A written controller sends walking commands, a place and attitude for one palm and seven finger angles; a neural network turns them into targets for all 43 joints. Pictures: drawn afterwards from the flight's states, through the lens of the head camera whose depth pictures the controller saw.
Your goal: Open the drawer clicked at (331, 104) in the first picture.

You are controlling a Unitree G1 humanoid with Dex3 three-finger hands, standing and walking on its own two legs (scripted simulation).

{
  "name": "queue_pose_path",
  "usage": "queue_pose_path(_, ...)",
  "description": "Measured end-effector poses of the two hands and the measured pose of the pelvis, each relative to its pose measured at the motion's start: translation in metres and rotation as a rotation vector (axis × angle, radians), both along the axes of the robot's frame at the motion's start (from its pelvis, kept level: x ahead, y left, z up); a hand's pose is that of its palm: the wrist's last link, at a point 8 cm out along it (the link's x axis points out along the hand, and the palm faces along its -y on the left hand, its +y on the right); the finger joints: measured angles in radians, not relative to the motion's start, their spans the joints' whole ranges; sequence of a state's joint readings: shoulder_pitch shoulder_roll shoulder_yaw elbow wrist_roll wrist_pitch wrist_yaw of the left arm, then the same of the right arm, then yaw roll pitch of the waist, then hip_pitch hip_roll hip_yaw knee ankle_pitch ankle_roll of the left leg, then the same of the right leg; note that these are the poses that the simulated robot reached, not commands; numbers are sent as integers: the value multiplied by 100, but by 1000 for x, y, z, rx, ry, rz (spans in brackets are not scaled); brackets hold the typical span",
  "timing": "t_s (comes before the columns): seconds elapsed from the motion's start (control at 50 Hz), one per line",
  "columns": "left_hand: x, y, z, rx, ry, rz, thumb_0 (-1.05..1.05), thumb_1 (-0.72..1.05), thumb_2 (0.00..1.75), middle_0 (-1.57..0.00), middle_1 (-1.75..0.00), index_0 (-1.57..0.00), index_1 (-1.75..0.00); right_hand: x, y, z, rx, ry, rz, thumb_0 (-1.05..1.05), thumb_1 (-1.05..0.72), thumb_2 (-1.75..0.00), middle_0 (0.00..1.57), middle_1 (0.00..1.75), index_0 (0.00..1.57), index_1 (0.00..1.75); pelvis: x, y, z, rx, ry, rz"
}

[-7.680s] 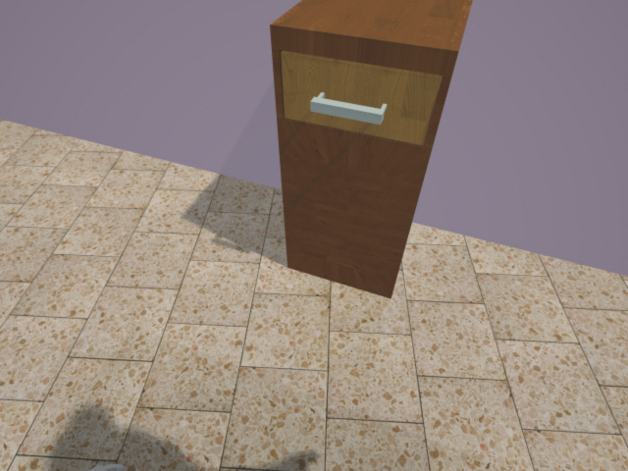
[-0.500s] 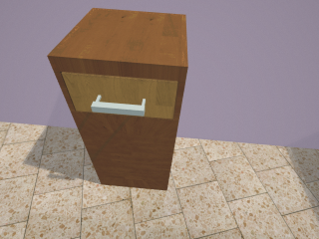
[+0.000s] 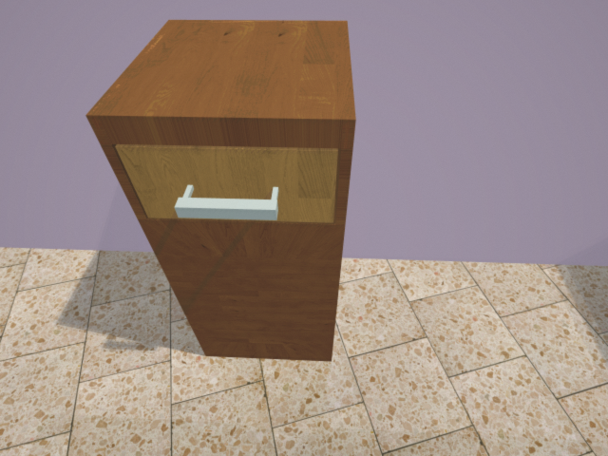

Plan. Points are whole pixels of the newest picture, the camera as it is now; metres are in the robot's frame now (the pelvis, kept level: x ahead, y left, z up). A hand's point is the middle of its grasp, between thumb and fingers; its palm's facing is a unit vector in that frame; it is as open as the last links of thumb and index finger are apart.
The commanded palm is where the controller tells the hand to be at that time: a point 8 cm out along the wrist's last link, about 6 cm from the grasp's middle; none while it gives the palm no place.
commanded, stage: look again from close up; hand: left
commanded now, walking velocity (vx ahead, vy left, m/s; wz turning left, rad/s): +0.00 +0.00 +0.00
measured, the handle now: (229, 199) +0.54 +0.17 +0.02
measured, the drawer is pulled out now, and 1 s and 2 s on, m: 0.00 0.00 0.00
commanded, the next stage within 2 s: raise the hand with hooked fingers in 0.26 s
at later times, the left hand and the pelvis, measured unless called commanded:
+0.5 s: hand out of the picture +0.14 +0.19 -0.10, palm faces -0.12 -0.81 -0.57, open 7.3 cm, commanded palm +0.14 +0.21 -0.04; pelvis +0.02 -0.01 +0.00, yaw -1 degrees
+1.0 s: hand (164, 378) +0.22 +0.20 -0.01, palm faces +0.08 -0.06 -1.00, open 9.8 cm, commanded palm +0.20 +0.20 +0.04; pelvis +0.02 -0.06 -0.04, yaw +1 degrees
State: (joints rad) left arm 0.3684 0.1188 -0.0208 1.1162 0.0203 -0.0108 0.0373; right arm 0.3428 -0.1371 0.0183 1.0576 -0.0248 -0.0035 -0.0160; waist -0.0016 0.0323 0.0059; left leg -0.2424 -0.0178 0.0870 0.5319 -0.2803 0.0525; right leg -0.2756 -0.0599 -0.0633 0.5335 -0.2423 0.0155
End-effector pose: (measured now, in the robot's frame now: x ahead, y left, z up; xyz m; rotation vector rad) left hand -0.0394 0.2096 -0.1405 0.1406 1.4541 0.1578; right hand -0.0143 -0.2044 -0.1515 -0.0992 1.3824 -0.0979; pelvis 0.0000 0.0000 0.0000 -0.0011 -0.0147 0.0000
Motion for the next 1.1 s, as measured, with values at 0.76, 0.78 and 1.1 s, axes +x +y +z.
queue_pose_path(0.76,207,-35,145,954,-914,-1083,0,64,78,-21,-47,-22,-48,261,-82,75,-118,-740,221,1,-91,-90,20,30,19,29,13,-42,-28,57,184,-68)
queue_pose_path(0.78,200,-34,142,969,-899,-1091,0,61,77,-22,-49,-23,-49,269,-80,75,-117,-740,248,1,-91,-90,20,30,19,29,13,-45,-31,57,191,-60)
queue_pose_path(1.1,262,-13,200,1117,-890,-998,0,23,61,-26,-73,-27,-73,244,-39,31,27,-556,229,1,-90,-90,20,30,20,30,24,-57,-24,33,148,-14)
